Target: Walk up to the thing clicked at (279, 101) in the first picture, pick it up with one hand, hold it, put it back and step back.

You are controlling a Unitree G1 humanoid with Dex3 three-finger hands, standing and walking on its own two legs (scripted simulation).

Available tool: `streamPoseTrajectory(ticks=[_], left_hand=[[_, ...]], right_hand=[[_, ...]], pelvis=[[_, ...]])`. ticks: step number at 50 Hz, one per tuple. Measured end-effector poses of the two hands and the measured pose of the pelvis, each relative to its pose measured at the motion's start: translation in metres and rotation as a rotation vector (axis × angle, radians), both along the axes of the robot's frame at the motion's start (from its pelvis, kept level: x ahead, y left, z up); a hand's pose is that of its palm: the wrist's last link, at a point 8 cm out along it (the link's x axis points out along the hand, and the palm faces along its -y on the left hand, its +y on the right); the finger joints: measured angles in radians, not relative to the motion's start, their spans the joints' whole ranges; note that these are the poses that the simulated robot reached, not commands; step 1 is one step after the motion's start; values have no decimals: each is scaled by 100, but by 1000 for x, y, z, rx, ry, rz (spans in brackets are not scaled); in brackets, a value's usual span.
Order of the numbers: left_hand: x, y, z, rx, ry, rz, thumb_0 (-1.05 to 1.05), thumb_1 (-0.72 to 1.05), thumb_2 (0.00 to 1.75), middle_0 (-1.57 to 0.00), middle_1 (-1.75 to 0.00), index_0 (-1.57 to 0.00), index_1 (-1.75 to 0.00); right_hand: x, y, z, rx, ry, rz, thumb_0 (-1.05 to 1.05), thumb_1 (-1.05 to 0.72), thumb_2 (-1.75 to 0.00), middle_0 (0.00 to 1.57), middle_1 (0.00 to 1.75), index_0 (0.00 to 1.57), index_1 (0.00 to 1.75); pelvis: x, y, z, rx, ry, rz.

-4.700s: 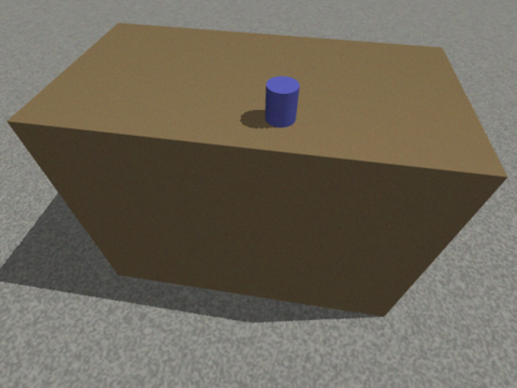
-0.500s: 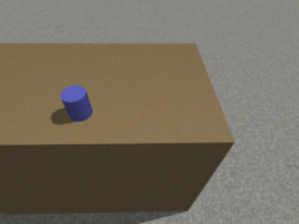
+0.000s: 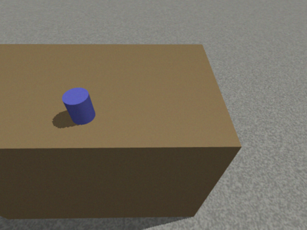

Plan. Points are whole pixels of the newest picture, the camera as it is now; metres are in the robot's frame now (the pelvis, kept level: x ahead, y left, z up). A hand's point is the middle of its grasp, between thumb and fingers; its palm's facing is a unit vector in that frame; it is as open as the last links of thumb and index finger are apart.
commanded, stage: stand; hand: left
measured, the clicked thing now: (79, 106) +0.47 +0.23 +0.06
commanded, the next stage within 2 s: rise first in 1.26 s
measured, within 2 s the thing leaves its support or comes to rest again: neither
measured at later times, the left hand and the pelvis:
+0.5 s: hand out of the picture +0.07 +0.25 -0.16, palm faces -0.02 -0.94 -0.34, open 7.4 cm; pelvis +0.00 +0.00 +0.00, yaw +0 degrees
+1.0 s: hand out of the picture +0.07 +0.26 -0.16, palm faces -0.02 -0.94 -0.35, open 7.4 cm; pelvis +0.00 +0.00 +0.00, yaw +0 degrees
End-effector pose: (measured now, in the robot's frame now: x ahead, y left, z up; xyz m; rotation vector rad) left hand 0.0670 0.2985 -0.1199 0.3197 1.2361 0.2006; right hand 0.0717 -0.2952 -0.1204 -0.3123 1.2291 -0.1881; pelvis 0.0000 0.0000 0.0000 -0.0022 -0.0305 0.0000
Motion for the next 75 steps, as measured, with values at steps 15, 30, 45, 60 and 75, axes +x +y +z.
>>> streamPoseTrajectory(ticks=[15,30,45,60,75], left_hand=[[0,-2,0,-2,-4,-4,0,90,89,-21,-30,-20,-30],[-3,-1,-1,-2,0,3,0,90,89,-21,-30,-20,-30],[-4,1,0,0,2,5,0,90,89,-21,-30,-20,-30],[-7,1,-1,0,11,16,0,90,89,-21,-30,-20,-30],[39,-11,6,-14,-232,60,1,76,75,-14,-20,-13,-20]], right_hand=[[-3,-3,1,-4,2,-3,0,-90,-90,20,30,21,30],[-5,-2,0,-5,10,-1,0,-90,-90,20,30,21,30],[-3,0,0,-2,9,8,0,-90,-90,20,30,21,30],[-1,0,-1,-4,11,13,0,-90,-90,20,30,21,30],[44,11,5,19,-231,-33,1,-76,-76,13,20,14,19]], pelvis=[[-1,-1,0,-1,0,0],[0,-1,0,-1,-2,2],[0,0,0,0,1,6],[1,0,0,1,0,9],[-12,-2,-7,1,42,5]])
